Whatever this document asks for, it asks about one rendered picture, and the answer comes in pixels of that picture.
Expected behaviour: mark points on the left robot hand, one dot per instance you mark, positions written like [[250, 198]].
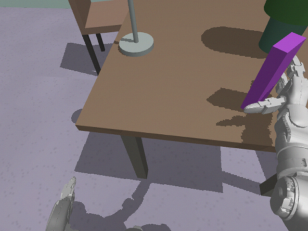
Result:
[[62, 210]]

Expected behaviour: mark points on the chair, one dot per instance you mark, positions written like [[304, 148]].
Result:
[[98, 17]]

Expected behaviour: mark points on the potted plant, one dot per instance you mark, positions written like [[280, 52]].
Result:
[[286, 16]]

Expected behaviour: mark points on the right robot hand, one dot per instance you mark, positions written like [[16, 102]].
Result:
[[293, 91]]

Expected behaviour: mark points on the carton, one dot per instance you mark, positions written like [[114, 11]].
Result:
[[276, 62]]

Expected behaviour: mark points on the right robot arm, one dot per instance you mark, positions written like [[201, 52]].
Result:
[[289, 199]]

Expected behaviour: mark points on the table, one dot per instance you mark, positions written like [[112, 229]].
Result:
[[191, 86]]

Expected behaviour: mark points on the desk lamp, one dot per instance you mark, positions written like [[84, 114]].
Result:
[[135, 44]]

